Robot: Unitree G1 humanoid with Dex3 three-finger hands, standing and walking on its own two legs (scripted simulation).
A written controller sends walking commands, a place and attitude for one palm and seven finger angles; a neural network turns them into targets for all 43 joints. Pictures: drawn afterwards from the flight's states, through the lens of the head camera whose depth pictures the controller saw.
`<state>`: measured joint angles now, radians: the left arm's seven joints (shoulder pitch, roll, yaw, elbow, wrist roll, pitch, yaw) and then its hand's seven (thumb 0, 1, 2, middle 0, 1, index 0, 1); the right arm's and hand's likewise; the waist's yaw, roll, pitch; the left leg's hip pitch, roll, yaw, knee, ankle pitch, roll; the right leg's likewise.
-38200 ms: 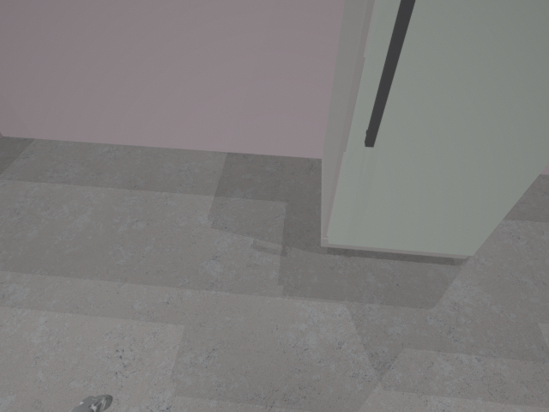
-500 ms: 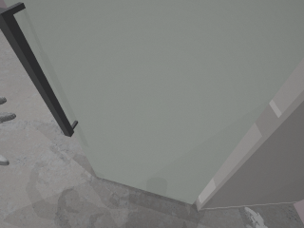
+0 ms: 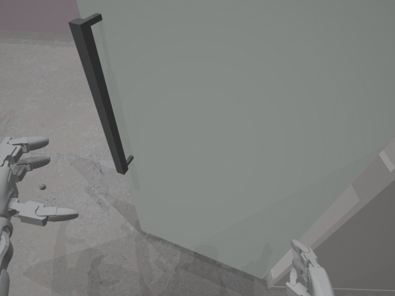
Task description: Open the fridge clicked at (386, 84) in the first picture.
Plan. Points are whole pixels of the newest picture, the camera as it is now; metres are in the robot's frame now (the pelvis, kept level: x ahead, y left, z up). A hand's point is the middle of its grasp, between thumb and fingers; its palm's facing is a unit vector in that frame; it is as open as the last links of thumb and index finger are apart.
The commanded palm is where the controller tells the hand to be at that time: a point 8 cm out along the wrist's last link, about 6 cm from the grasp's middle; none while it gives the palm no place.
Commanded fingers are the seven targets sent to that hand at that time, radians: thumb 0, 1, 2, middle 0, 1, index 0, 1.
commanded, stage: draw the hand back to the body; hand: left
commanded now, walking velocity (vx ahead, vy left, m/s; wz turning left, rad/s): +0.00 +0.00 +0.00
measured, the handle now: (112, 111) +0.47 +0.27 +0.11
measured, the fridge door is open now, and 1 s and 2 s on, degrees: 71 71 71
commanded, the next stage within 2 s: step back with the hand held close in 0.90 s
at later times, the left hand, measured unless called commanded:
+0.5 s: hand (69, 181) +0.23 +0.24 +0.17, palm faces +0.43 -0.79 -0.44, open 8.9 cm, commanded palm +0.18 +0.27 +0.19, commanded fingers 0.00 0.90 0.90 -0.20 -0.30 -0.20 -0.30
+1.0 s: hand (94, 194) +0.21 +0.19 +0.17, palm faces +0.46 -0.77 -0.44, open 7.4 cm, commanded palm +0.17 +0.22 +0.19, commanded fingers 0.00 0.90 0.90 -0.20 -0.30 -0.20 -0.30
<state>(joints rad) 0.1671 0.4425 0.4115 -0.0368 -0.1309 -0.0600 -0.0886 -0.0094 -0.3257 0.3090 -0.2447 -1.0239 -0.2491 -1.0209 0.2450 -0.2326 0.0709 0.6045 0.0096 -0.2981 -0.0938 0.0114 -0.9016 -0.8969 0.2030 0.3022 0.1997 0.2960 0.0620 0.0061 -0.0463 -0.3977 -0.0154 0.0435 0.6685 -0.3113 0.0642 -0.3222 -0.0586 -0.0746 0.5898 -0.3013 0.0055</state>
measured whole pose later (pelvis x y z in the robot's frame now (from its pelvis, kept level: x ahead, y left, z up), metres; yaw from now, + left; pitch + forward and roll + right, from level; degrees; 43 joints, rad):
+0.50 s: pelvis +0.03 -0.03 +0.01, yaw -1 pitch -1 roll +0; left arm 0.48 0.40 0.35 -0.40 -0.05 -0.06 0.12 0.01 0.55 0.73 -0.22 -0.51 -0.23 -0.51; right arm 0.24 -0.23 0.01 0.66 0.01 -0.20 -0.09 0.01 -0.90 -0.90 0.20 0.30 0.20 0.30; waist 0.07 0.04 -0.03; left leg -0.19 0.00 0.06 0.50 -0.29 0.02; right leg -0.15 -0.04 -0.06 0.48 -0.30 0.02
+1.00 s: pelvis +0.03 -0.08 +0.01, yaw -1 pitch -3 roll +0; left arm 0.47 0.38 0.34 -0.35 -0.06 -0.08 0.11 0.02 0.89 0.90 -0.21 -0.31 -0.22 -0.31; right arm 0.20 -0.23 0.00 0.68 0.02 -0.19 -0.12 0.01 -0.90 -0.90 0.20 0.30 0.20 0.30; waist 0.08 0.07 -0.03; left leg -0.16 0.05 0.02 0.50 -0.28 -0.03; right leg -0.13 0.02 -0.09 0.49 -0.32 -0.05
